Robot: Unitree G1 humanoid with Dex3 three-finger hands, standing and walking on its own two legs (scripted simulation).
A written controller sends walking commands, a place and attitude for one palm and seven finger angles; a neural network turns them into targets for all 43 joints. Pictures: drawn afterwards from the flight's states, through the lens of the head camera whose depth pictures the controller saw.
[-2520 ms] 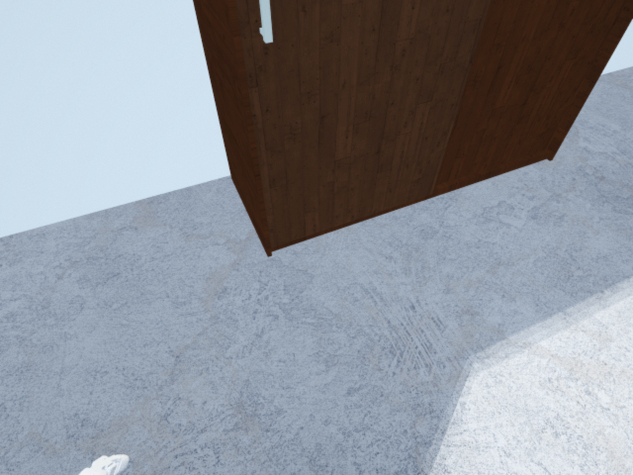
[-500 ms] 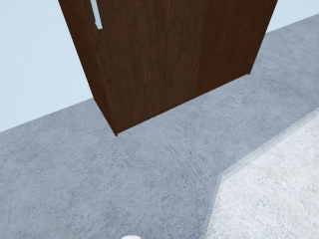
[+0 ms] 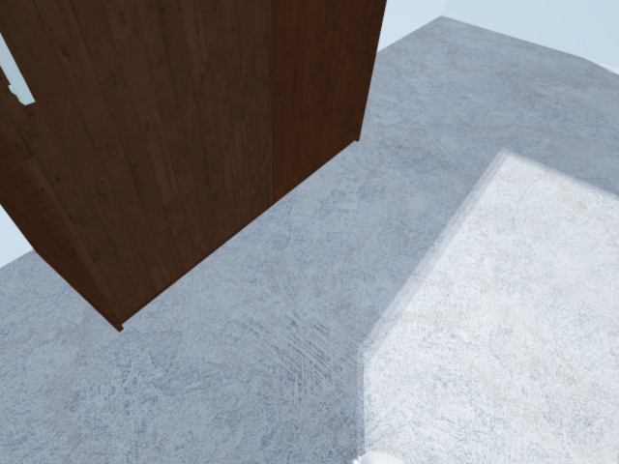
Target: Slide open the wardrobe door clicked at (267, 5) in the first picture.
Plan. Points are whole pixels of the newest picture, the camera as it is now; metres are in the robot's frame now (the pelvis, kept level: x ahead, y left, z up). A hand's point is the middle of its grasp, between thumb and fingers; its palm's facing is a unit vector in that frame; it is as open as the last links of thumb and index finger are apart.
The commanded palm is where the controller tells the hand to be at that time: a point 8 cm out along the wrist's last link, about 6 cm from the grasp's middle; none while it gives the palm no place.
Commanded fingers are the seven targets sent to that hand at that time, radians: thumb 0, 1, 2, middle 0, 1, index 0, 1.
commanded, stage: walk to a spot facing it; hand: left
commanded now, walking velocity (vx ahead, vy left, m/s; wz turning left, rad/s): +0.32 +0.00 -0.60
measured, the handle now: out of the picture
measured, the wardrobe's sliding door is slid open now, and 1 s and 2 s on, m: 0.00 0.00 0.00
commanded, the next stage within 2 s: turn to face it in 0.72 s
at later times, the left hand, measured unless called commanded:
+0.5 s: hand (282, 341) +0.36 +0.07 -0.17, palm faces -0.30 -0.93 -0.21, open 7.3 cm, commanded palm none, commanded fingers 0.00 0.90 0.90 -0.20 -0.30 -0.20 -0.30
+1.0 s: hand (262, 316) +0.42 +0.12 -0.19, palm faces -0.31 -0.93 -0.18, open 7.4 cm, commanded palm none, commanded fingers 0.00 0.90 0.90 -0.20 -0.30 -0.20 -0.30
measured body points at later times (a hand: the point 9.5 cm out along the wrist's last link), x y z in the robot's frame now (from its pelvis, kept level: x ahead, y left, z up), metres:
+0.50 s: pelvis +0.20 -0.07 -0.01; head +0.23 -0.09 +0.43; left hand +0.37 +0.12 -0.15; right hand +0.13 -0.29 -0.17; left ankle +0.21 +0.10 -0.65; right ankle +0.23 -0.12 -0.74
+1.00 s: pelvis +0.39 -0.07 -0.01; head +0.41 -0.05 +0.44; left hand +0.43 +0.17 -0.17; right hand +0.43 -0.33 -0.13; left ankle +0.46 +0.00 -0.74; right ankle +0.28 -0.14 -0.68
